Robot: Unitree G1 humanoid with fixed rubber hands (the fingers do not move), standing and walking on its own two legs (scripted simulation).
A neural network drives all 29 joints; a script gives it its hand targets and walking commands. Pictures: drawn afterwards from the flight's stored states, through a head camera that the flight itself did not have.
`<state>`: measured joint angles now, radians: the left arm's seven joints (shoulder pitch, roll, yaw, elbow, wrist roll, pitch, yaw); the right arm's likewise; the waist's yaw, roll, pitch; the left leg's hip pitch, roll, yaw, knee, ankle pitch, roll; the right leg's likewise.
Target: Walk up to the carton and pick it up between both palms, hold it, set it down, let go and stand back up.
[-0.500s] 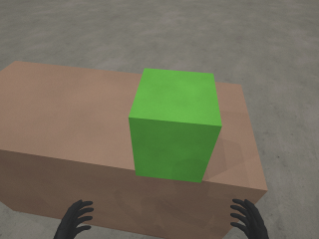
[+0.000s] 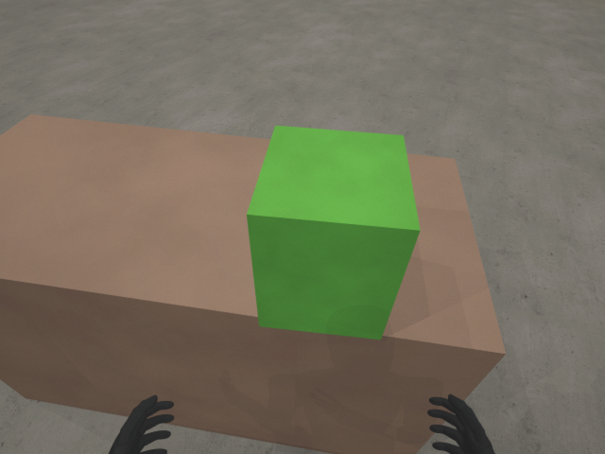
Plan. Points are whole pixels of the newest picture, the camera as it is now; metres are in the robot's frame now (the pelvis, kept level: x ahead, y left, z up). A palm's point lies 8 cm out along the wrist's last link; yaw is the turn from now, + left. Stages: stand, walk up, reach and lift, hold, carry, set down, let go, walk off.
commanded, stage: set down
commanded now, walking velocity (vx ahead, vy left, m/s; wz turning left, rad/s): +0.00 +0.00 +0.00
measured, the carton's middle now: (328, 234) +0.45 -0.03 +0.06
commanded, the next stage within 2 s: let go in 0.38 s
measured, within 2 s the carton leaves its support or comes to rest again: neither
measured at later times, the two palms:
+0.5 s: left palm out of the picture +0.16 +0.24 -0.08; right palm out of the picture +0.16 -0.22 -0.08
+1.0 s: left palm out of the picture +0.16 +0.24 -0.09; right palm out of the picture +0.15 -0.26 -0.10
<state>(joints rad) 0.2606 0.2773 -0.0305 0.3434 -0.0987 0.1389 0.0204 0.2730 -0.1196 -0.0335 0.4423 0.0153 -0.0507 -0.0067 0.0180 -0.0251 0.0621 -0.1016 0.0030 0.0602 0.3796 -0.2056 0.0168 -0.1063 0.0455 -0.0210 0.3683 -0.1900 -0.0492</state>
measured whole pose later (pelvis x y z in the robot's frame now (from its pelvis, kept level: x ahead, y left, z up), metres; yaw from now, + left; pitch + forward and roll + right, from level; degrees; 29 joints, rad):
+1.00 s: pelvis +0.02 -0.01 -0.01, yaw +2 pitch -3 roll +0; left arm 0.18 0.27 0.01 0.64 0.03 0.02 0.00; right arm 0.18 -0.23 -0.03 0.80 -0.04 -0.09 0.01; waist 0.01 -0.02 0.03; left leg -0.15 0.02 0.03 0.47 -0.27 0.00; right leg -0.14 0.06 -0.06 0.44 -0.26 -0.07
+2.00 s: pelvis +0.01 +0.00 +0.00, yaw +2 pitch -4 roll +0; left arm 0.13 0.35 0.01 1.09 0.01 -0.03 0.00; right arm 0.13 -0.35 -0.02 1.09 -0.02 -0.01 -0.01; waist 0.00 0.01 0.06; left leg -0.06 -0.01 0.03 0.33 -0.20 0.02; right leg -0.05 0.03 -0.05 0.31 -0.19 -0.04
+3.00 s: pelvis +0.02 +0.02 +0.00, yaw +1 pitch -3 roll +0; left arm 0.09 0.35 -0.01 1.11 0.01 -0.02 0.01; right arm 0.10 -0.34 -0.01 1.12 -0.01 -0.01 -0.01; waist 0.00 0.00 0.05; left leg -0.05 -0.03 0.04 0.29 -0.18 0.04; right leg -0.05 0.01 -0.02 0.29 -0.18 -0.02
